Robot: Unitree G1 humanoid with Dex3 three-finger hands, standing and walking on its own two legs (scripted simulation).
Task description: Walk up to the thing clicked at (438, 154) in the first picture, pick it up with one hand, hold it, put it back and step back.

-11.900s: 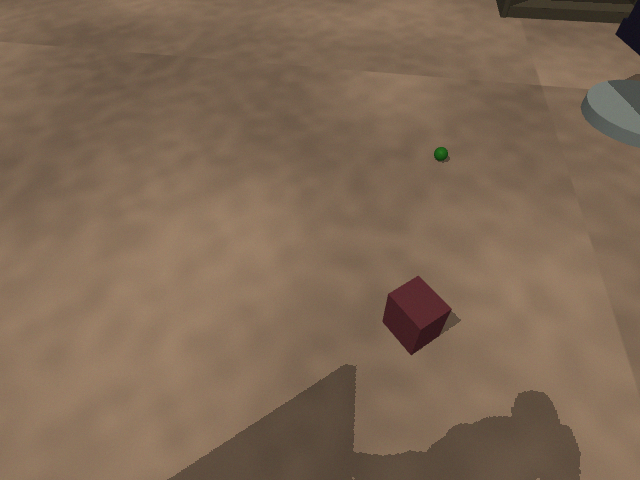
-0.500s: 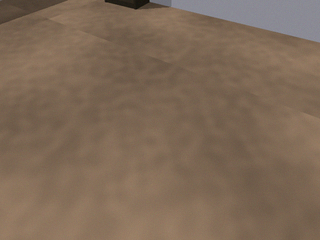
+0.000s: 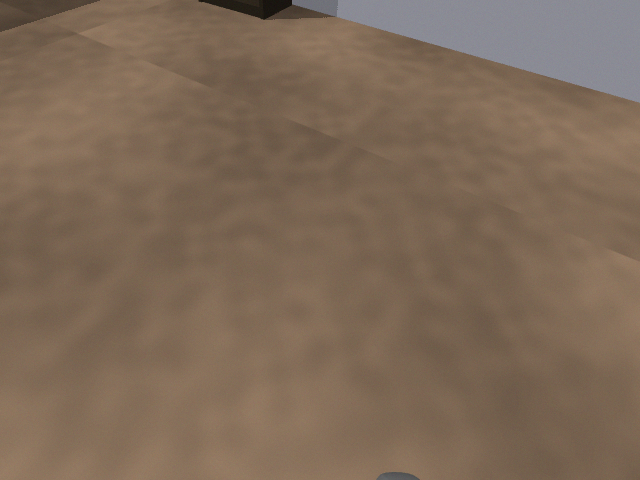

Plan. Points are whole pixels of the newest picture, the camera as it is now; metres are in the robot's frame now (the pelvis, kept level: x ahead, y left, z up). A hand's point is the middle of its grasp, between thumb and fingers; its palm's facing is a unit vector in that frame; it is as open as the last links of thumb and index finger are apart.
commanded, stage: walk up
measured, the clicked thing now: out of the picture +0.14 -1.19 -0.74
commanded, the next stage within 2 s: none
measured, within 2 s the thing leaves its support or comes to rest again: neither
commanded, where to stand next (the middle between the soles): +0.96 +0.01 m, yaw +2 degrees
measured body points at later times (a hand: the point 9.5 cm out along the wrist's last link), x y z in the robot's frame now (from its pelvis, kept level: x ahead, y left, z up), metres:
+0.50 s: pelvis +0.24 -0.04 +0.00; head +0.26 -0.05 +0.45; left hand +0.32 +0.28 -0.10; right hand +0.32 -0.36 -0.12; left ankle +0.28 +0.11 -0.68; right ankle +0.27 -0.15 -0.74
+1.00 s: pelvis +0.47 +0.00 +0.00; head +0.49 +0.01 +0.45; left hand +0.53 +0.33 -0.12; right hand +0.54 -0.32 -0.10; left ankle +0.45 +0.12 -0.74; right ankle +0.57 -0.15 -0.70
